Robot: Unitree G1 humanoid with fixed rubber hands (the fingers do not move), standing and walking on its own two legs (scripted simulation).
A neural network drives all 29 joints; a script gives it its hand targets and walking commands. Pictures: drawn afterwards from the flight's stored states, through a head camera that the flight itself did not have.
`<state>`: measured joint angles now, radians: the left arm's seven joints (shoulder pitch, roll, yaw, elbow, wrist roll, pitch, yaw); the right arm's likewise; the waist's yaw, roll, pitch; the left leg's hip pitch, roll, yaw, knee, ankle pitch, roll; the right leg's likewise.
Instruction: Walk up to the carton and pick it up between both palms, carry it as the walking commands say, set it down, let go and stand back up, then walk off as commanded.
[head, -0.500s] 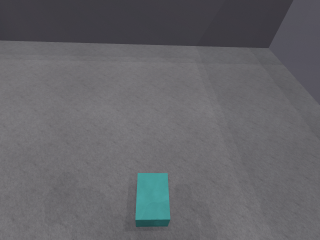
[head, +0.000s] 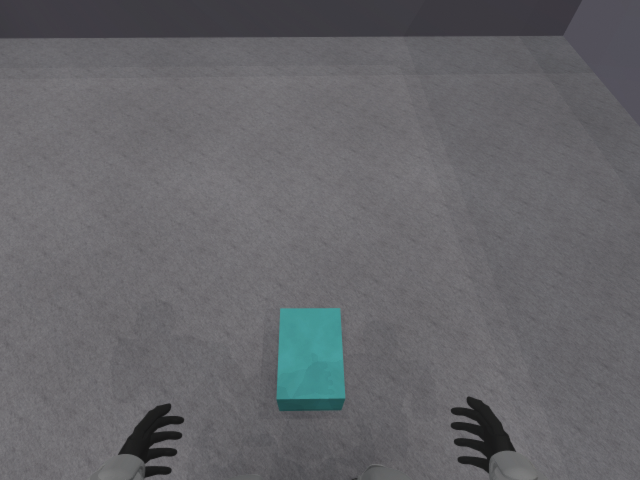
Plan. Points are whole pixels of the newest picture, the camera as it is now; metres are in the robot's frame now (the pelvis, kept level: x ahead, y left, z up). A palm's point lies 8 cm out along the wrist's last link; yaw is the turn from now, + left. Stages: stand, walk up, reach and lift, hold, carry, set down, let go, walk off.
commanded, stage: reach and lift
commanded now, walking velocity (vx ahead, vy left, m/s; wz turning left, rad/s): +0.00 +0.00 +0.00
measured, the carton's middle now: (310, 358) +0.49 +0.01 -0.68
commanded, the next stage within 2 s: none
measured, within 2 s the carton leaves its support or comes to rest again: neither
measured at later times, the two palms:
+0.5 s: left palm (186, 393) +0.25 +0.20 -0.15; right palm (463, 398) +0.26 -0.23 -0.16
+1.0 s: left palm (220, 317) +0.40 +0.18 -0.20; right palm (419, 319) +0.41 -0.19 -0.20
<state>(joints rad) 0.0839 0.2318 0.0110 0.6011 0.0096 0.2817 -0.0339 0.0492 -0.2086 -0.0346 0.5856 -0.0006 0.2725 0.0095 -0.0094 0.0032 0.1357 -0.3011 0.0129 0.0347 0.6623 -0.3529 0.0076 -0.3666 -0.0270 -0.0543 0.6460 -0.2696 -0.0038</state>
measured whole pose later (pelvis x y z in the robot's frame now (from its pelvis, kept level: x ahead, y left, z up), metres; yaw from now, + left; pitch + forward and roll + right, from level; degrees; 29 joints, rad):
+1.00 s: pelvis -0.04 -0.01 -0.08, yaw +1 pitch +33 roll +2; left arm -0.86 0.25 0.17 0.71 -0.02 0.16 0.03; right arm -0.90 -0.17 -0.18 0.68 0.00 0.21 -0.14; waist -0.01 0.00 0.15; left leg -1.26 0.02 0.03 1.08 -0.39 -0.01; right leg -1.33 -0.04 -0.04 1.06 -0.30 -0.04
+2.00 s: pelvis -0.12 -0.02 -0.27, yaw +4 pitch +32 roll +2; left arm -1.49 0.36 0.09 0.75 -0.24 0.32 0.18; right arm -1.53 -0.34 -0.18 0.82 0.08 0.27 -0.21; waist -0.02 0.00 0.53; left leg -1.87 -0.02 0.01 1.82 -0.52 -0.02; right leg -1.94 -0.04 0.00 1.79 -0.42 -0.03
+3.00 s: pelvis -0.09 -0.01 -0.40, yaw +4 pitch +35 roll +1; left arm -1.59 0.35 0.04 1.17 -0.24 0.05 0.09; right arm -1.65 -0.39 -0.13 1.28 0.09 0.03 -0.09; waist -0.02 0.00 0.52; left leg -2.23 -0.02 0.00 2.28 -0.65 -0.02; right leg -2.30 -0.05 0.01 2.22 -0.52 -0.02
